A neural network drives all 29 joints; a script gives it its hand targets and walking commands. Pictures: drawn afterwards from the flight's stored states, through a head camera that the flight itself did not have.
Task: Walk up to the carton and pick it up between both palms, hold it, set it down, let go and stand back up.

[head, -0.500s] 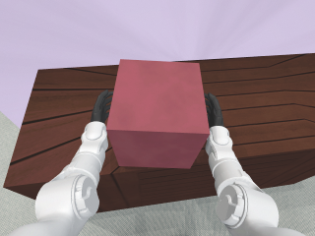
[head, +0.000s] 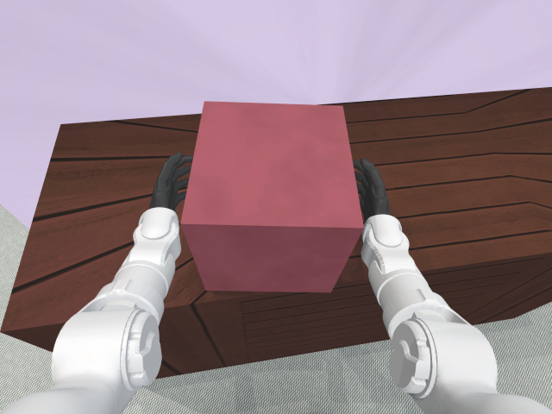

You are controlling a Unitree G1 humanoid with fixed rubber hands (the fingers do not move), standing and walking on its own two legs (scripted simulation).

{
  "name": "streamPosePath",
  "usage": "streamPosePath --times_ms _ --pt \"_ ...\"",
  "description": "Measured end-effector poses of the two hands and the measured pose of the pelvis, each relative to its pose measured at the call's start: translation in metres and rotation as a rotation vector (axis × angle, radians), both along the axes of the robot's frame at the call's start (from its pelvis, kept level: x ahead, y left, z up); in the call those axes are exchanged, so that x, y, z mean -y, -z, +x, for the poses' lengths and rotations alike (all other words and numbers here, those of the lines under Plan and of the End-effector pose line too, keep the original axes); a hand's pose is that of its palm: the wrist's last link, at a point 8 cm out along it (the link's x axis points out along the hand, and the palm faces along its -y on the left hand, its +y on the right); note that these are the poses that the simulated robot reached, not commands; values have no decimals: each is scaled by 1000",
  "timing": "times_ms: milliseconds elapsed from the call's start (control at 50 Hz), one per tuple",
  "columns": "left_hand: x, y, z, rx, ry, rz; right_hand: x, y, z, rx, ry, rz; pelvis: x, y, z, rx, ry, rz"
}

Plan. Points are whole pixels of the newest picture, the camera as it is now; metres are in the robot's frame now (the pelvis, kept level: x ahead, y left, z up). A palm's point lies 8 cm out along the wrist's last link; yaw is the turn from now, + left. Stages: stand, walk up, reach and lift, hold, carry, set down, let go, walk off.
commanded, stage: set down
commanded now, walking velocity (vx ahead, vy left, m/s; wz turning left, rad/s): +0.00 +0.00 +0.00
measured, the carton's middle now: (271, 202) +0.45 +0.00 +0.01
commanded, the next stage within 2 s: none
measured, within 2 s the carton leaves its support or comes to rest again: neither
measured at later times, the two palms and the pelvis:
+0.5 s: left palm (113, 224) +0.37 +0.22 +0.06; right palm (426, 209) +0.39 -0.21 +0.09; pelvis -0.03 -0.01 -0.01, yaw +2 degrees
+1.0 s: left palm (116, 253) +0.33 +0.20 +0.07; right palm (430, 253) +0.32 -0.21 +0.07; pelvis -0.05 -0.02 -0.01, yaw +4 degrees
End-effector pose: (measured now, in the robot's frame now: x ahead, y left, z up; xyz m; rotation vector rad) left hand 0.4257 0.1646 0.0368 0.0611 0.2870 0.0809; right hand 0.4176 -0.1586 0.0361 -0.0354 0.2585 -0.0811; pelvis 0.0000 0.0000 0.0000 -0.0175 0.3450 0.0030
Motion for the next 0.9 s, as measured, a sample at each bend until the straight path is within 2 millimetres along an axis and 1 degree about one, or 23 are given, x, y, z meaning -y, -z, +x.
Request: streamPosePath --times_ms 100,160,260,360,420,480,560,640,740,820,900 --pt "-14 -1 1 4 -25 1 5 5 -1 -25 4 4 0 5 -1 -29 -5 -6" --pt "-25 -3 -2 19 -37 -2 12 3 -3 -8 13 -1 0 8 -1 -39 -12 -9" --pt "-43 -6 -16 26 -44 -1 28 -6 -9 21 24 -10 0 11 -5 -30 -24 -12" --pt "-57 -9 -31 -3 -49 0 46 -22 -14 11 28 -12 1 13 -13 -5 -33 -13" --pt "-58 -16 -40 13 -39 -7 51 -35 -21 27 13 -19 3 13 -19 19 -37 -13" --pt "-57 -24 -49 37 -31 -14 53 -47 -29 38 -5 -19 6 12 -26 52 -40 -9" --pt "-58 -28 -60 22 -39 -18 50 -53 -41 -1 -15 -7 10 12 -37 91 -46 0" --pt "-55 -28 -72 14 -37 -25 40 -51 -54 -20 -38 2 14 12 -45 128 -53 7" --pt "-49 -26 -89 -3 -36 -20 32 -42 -71 -40 -39 29 17 10 -51 173 -64 9" --pt "-46 -25 -100 -25 -48 -16 33 -34 -85 -60 -17 38 18 7 -52 205 -68 11" --pt "-44 -25 -103 -50 -70 -20 40 -31 -91 -79 9 44 20 8 -55 224 -67 15"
